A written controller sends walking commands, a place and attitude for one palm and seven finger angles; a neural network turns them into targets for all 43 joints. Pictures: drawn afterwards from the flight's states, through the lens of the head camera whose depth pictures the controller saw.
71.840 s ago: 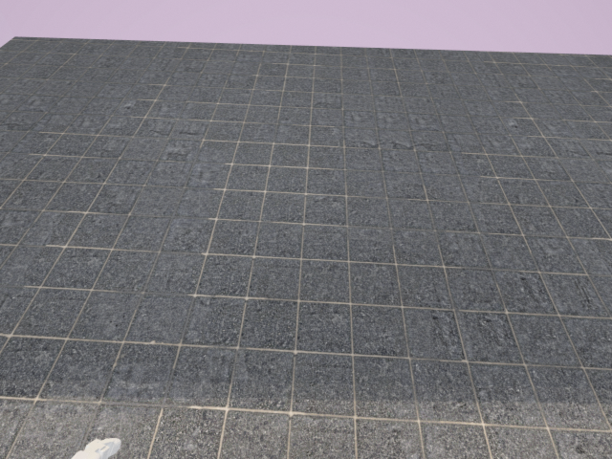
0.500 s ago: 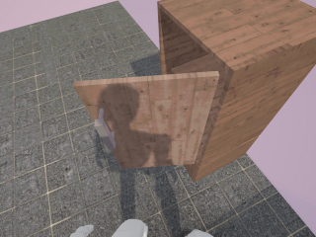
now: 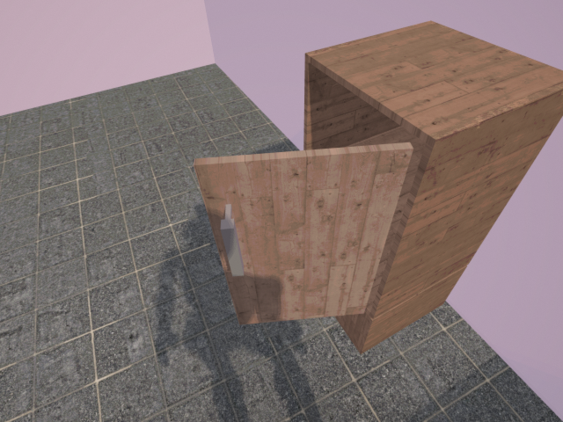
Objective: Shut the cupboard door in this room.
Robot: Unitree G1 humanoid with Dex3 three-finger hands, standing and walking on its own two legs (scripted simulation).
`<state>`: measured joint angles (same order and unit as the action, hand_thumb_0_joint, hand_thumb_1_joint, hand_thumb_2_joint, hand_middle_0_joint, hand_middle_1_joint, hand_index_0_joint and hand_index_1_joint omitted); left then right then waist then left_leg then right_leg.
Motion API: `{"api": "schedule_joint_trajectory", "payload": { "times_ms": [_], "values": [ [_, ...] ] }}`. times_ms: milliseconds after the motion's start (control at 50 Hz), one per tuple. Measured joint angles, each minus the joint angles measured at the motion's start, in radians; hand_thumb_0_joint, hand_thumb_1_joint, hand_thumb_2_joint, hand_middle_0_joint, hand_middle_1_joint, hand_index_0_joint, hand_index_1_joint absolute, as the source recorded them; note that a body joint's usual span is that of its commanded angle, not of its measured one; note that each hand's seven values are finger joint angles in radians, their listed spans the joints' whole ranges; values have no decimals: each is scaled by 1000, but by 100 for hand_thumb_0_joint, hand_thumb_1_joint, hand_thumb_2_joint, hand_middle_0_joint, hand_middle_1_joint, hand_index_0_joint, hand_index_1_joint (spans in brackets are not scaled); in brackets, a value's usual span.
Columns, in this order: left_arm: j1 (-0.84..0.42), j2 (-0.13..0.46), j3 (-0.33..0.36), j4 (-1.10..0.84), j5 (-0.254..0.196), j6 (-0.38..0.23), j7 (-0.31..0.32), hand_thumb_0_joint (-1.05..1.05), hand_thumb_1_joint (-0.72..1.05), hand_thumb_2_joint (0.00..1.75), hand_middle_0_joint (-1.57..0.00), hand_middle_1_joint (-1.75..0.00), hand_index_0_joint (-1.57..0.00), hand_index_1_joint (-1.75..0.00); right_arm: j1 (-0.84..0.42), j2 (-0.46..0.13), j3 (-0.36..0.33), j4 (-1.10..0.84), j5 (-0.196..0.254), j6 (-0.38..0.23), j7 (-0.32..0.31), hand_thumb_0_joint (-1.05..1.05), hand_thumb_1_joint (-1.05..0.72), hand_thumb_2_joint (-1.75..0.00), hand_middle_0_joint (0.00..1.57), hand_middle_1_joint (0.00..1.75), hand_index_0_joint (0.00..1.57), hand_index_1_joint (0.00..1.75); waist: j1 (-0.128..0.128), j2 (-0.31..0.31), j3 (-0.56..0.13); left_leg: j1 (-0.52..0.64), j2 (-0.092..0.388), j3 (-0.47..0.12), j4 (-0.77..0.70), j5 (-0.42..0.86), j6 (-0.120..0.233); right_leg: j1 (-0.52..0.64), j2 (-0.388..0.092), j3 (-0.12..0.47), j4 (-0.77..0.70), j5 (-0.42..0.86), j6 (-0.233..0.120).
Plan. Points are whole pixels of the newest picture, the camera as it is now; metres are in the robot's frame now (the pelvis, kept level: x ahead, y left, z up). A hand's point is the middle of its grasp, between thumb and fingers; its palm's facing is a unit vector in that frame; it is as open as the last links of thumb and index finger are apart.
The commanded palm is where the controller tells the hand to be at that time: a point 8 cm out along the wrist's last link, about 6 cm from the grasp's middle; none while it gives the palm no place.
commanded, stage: come to a stop and stand still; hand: left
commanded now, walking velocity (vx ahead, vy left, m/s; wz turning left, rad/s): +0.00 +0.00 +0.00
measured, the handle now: (233, 240) +0.45 +0.13 -0.04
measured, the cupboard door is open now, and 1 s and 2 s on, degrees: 66 66 66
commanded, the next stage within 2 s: look again from close up in 0.24 s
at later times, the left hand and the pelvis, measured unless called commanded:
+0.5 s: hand out of the picture +0.04 +0.17 -0.16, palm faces +0.02 -0.98 -0.21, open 7.3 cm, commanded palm none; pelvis +0.03 +0.00 +0.01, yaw +1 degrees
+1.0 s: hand out of the picture +0.08 +0.16 -0.17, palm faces +0.03 -0.98 -0.21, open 7.3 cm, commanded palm none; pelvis +0.06 -0.02 +0.01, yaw +2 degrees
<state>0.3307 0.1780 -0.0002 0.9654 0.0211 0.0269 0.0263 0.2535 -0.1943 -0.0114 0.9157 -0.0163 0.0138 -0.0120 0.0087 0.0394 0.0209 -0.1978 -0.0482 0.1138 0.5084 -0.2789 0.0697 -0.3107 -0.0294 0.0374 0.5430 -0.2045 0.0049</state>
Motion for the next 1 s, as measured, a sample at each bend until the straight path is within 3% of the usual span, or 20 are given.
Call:
{"api": "schedule_joint_trajectory", "payload": {
  "times_ms": [300,540,1000],
  "values": [
    [-23,-32,-19,84,-4,-19,2,1,91,90,-20,-30,-20,-29,91,15,24,145,3,-16,-5,1,-91,-90,20,30,20,30,-16,-24,10,44,-20,-13,-97,39,10,39,-9,6,-76,30,9],
    [-62,-26,-16,122,-9,-31,13,2,93,90,-20,-30,-20,-29,49,52,33,177,7,-41,-17,1,-91,-90,20,30,20,30,-16,-26,22,79,-2,-26,-100,10,-7,77,7,-8,-81,1,13],
    [-95,-10,-13,127,-14,-35,12,1,93,90,-20,-30,-20,-29,0,39,28,201,4,-44,-27,1,-91,-90,20,30,20,30,-15,-39,32,118,27,-51,-121,-16,-38,117,34,-34,-95,-35,-14]
  ]
}}
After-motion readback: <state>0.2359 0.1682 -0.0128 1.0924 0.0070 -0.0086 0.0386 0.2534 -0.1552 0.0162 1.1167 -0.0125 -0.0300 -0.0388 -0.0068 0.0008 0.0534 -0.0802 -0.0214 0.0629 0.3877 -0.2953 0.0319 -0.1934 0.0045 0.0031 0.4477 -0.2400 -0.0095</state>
